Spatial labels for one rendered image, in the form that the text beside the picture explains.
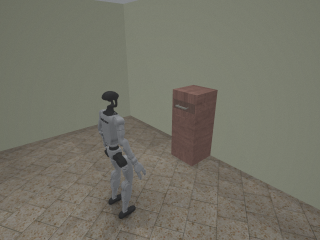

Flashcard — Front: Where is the robot right foot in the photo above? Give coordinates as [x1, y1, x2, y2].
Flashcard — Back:
[118, 205, 136, 219]

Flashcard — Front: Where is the cabinet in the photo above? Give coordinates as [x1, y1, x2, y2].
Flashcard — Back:
[171, 85, 218, 166]

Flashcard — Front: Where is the right robot forearm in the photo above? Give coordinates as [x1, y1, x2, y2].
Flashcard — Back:
[122, 139, 139, 166]

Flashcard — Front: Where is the robot foot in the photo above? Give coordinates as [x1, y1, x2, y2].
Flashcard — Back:
[108, 194, 122, 205]
[118, 205, 136, 219]

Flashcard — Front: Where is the right robot hand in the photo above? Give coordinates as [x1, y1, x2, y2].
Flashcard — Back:
[133, 162, 146, 180]

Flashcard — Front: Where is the left robot hand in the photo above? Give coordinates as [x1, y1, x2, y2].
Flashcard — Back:
[103, 142, 109, 149]

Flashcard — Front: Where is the robot right upper arm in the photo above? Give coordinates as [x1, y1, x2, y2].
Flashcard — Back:
[113, 115, 126, 147]

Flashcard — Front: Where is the left robot forearm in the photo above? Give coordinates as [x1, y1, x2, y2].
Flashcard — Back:
[98, 130, 106, 143]

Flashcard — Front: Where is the robot left upper arm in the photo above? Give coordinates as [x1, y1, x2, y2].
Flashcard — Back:
[97, 109, 106, 132]

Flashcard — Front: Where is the drawer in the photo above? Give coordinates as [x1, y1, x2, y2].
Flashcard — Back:
[173, 98, 195, 115]

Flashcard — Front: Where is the robot left foot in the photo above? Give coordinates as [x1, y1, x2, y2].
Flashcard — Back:
[108, 194, 122, 205]

